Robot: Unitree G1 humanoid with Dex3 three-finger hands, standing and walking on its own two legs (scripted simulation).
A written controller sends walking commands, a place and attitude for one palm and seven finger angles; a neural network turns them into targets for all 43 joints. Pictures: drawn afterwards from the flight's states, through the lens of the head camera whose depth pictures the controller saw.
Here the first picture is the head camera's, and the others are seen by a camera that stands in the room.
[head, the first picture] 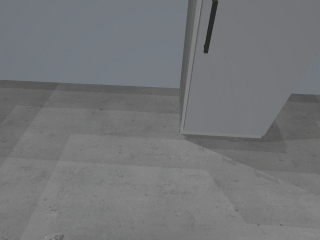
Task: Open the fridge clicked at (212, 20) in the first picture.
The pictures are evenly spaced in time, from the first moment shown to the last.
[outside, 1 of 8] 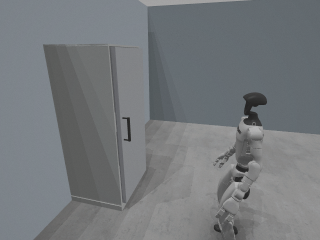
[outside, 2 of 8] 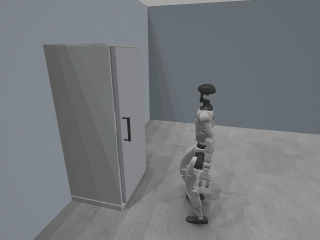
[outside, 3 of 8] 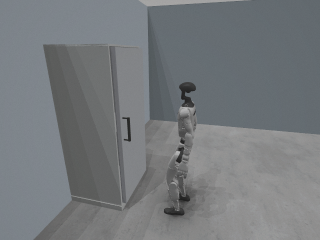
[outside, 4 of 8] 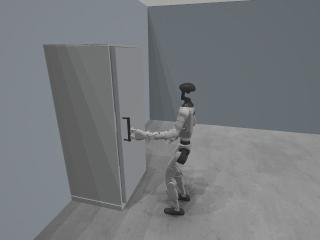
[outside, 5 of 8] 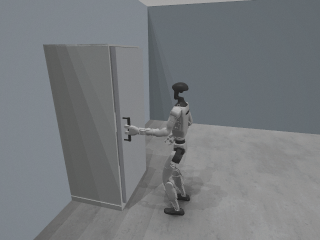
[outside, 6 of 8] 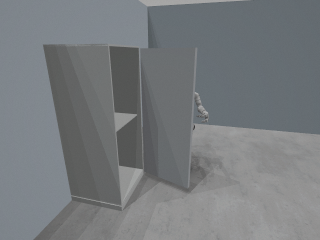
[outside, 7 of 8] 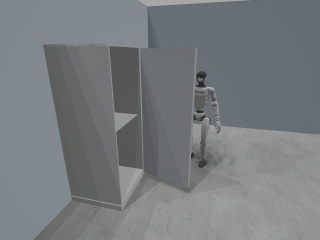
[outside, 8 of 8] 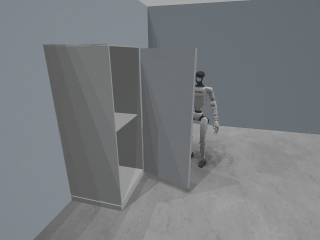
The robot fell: no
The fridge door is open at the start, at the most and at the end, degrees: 0 77 72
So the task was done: yes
